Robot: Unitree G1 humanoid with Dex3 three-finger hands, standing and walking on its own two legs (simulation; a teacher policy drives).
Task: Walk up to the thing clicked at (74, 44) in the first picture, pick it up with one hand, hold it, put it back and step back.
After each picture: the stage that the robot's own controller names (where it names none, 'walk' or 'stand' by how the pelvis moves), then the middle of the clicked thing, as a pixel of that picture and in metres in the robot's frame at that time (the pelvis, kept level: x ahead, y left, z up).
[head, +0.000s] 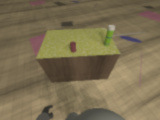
stand; (73, 47) +0.75 +0.23 -0.10
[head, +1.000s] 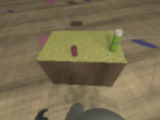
walk; (74, 51) +0.66 +0.23 -0.09
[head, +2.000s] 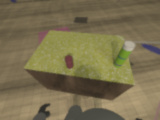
stand; (69, 62) +0.47 +0.20 -0.07
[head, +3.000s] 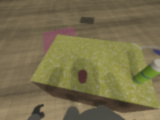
stand; (82, 76) +0.34 +0.07 -0.07
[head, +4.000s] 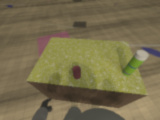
stand; (76, 72) +0.38 +0.13 -0.07
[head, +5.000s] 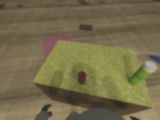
stand; (82, 78) +0.36 +0.09 -0.10
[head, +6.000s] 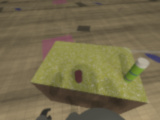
stand; (78, 76) +0.37 +0.11 -0.10
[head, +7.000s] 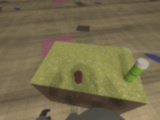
stand; (78, 77) +0.37 +0.12 -0.10
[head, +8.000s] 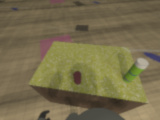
stand; (77, 78) +0.36 +0.12 -0.10
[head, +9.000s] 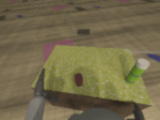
rise first; (78, 80) +0.35 +0.13 -0.10
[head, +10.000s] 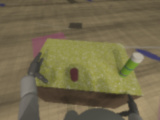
go down; (74, 75) +0.38 +0.12 -0.08
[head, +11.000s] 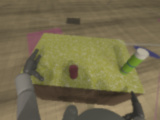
go down; (73, 72) +0.37 +0.12 -0.04
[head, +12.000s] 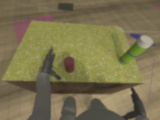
close in; (69, 65) +0.39 +0.13 -0.01
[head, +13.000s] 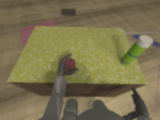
close; (70, 66) +0.38 +0.13 +0.00
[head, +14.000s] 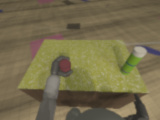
lift; (65, 68) +0.34 +0.17 +0.09
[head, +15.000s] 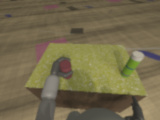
lift; (66, 70) +0.32 +0.17 +0.10
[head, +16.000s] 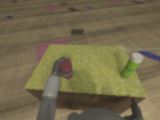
hold; (67, 70) +0.32 +0.16 +0.10
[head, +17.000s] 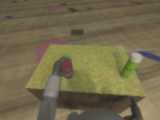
hold; (67, 70) +0.32 +0.16 +0.10
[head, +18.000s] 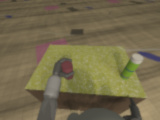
crouch; (68, 70) +0.32 +0.16 +0.09
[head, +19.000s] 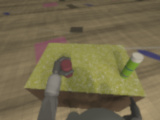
crouch; (67, 69) +0.33 +0.17 +0.08
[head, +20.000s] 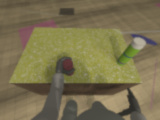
lower; (68, 68) +0.38 +0.14 -0.02
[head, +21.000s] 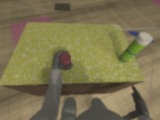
lower; (66, 62) +0.41 +0.14 +0.01
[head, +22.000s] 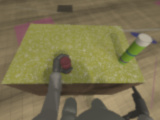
lower; (66, 65) +0.39 +0.15 +0.00
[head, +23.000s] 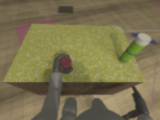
lower; (66, 65) +0.39 +0.14 +0.00
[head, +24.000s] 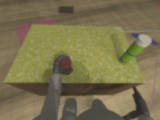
loosen; (66, 66) +0.38 +0.15 +0.00
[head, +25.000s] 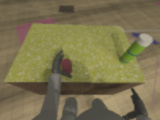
withdraw; (67, 67) +0.37 +0.15 +0.00
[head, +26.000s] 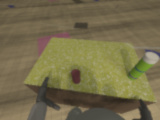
sink last; (76, 76) +0.34 +0.13 -0.04
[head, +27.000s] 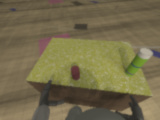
stand; (75, 73) +0.37 +0.14 -0.04
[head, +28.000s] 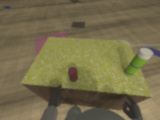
stand; (73, 74) +0.35 +0.15 -0.03
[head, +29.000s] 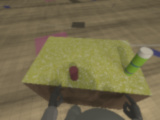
stand; (74, 73) +0.36 +0.14 -0.03
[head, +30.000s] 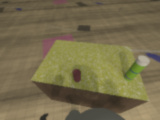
stand; (77, 75) +0.37 +0.13 -0.09
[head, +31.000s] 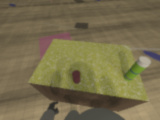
stand; (76, 77) +0.35 +0.12 -0.10
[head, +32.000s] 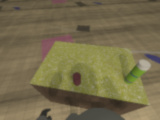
stand; (76, 79) +0.35 +0.13 -0.10
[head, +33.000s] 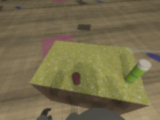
stand; (76, 79) +0.35 +0.13 -0.10
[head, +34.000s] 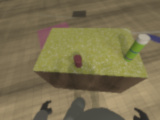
walk; (78, 61) +0.46 +0.14 -0.08
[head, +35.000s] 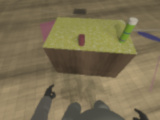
walk; (81, 40) +0.72 +0.12 -0.07
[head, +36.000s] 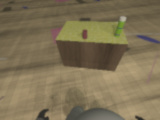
stand; (84, 34) +1.00 +0.17 -0.08
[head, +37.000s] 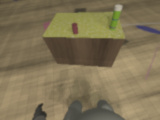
walk; (75, 28) +0.91 +0.22 -0.04
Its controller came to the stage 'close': yes
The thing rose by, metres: 0.18
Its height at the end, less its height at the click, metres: +0.00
